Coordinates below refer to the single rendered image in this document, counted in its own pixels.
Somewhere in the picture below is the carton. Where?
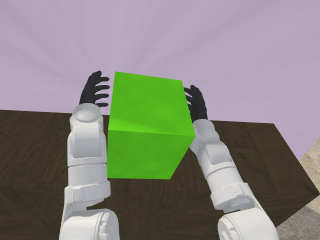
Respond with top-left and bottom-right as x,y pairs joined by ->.
106,71 -> 196,180

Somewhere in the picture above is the right robot hand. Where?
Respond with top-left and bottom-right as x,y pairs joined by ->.
184,85 -> 208,123

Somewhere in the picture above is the right robot upper arm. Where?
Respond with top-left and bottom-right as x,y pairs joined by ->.
217,207 -> 279,240

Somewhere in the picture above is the right robot forearm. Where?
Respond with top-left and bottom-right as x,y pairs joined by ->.
189,119 -> 280,240

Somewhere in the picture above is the left robot hand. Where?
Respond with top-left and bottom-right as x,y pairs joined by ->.
79,70 -> 110,108

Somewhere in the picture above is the left robot forearm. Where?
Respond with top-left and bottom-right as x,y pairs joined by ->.
59,103 -> 111,240

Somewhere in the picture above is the left robot upper arm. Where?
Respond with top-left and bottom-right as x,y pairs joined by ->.
59,208 -> 120,240

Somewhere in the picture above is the pedestal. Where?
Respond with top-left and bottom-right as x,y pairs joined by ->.
0,109 -> 320,240

